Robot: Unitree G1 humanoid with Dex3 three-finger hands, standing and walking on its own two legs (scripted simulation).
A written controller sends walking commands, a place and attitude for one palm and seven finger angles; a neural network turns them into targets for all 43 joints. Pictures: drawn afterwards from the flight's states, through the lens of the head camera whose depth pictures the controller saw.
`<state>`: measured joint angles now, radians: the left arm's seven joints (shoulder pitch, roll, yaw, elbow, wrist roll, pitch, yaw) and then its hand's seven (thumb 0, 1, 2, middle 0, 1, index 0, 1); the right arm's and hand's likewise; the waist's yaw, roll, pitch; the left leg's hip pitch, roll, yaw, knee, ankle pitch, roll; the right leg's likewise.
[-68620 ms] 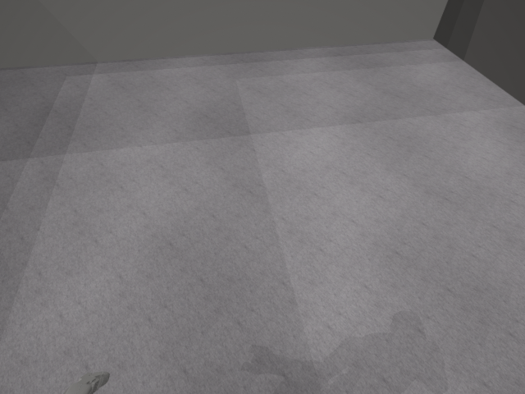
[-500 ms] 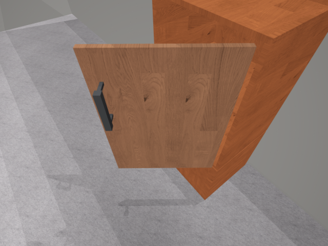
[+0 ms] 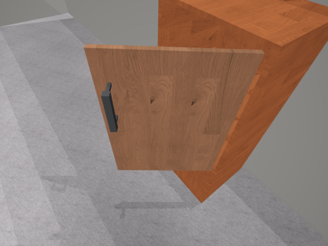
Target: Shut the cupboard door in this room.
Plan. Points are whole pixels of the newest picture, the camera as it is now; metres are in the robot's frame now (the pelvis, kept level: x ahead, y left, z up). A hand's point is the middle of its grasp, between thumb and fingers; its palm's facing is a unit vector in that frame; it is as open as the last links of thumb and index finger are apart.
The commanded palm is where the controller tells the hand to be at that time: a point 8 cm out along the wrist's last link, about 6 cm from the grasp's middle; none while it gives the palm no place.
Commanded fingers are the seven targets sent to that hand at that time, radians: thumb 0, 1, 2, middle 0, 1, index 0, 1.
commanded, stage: look again from close up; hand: left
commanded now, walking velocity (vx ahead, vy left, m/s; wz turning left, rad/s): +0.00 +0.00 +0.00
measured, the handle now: (111, 108) +0.46 +0.19 +0.07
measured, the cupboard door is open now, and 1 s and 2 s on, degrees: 53 53 53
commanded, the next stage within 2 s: raise the hand and make a fist in 0.52 s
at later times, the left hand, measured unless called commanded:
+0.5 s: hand out of the picture -0.01 +0.15 -0.17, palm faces -0.03 -0.97 -0.25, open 7.4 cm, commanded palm none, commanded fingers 0.00 0.90 0.90 -0.20 -0.30 -0.20 -0.30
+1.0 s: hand out of the picture +0.13 +0.13 -0.05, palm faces +0.06 -1.00 +0.05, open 6.3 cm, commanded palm +0.09 +0.19 -0.04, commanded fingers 0.00 0.90 0.90 -0.55 -0.68 -0.55 -0.68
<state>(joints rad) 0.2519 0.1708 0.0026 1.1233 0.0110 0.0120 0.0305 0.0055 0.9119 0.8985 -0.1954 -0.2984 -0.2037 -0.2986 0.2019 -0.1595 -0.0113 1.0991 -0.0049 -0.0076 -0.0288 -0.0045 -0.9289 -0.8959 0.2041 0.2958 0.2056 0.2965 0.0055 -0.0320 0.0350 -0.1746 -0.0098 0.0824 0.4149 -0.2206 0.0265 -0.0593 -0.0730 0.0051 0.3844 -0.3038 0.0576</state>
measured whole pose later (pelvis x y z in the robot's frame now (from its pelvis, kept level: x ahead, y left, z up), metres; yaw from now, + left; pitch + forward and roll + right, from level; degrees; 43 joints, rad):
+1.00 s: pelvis -0.05 -0.05 -0.07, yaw +2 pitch +10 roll +1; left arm 0.44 0.14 0.11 0.15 -0.25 -0.54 -0.30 0.01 0.91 0.90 -0.37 -0.49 -0.38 -0.49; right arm 0.14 -0.25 -0.08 0.58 0.00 -0.29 0.00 0.01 -0.91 -0.90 0.20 0.30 0.20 0.30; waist 0.02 -0.05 -0.12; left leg -0.78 0.05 0.01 1.01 -0.40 -0.04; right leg -0.68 -0.03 -0.04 1.07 -0.57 -0.02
